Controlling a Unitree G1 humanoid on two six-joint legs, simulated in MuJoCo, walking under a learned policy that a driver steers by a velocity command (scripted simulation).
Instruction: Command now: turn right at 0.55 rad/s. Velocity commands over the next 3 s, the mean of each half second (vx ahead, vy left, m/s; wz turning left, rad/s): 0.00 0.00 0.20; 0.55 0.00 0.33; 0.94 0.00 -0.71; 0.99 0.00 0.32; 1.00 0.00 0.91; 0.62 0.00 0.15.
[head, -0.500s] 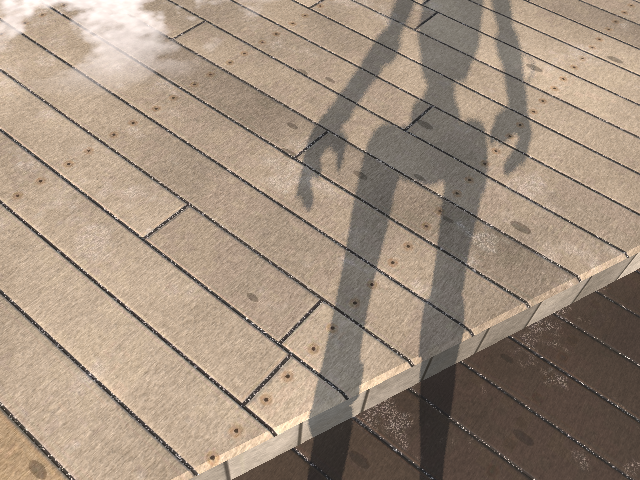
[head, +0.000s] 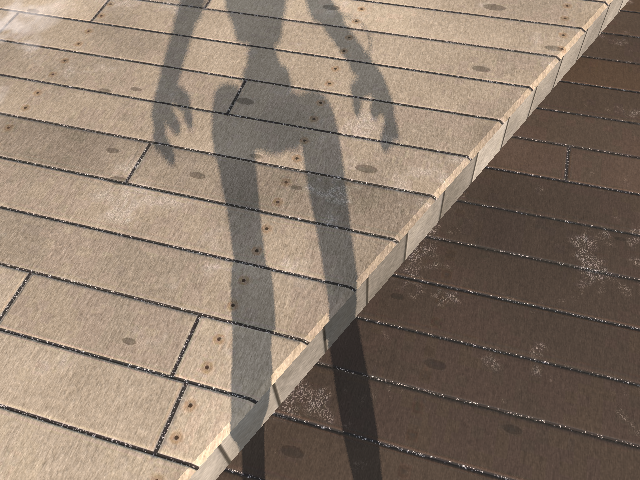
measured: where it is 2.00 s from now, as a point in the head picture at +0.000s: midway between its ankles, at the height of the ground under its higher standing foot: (343, 245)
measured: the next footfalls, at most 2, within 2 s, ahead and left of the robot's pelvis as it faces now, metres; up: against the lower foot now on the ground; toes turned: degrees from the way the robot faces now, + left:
left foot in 0.28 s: +0.08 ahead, +0.13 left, +0.00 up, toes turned -2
right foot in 0.64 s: +0.12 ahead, -0.07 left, +0.00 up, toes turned +26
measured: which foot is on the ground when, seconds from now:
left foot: up 0.00-0.26, down 0.28-0.64, up 0.66-1.00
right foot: down 0.00-0.28, up 0.30-0.62, down 0.64-1.00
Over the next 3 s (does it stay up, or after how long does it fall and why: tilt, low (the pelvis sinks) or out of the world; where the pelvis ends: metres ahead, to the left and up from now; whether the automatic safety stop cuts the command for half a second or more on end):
stays up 1.66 0.32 0.12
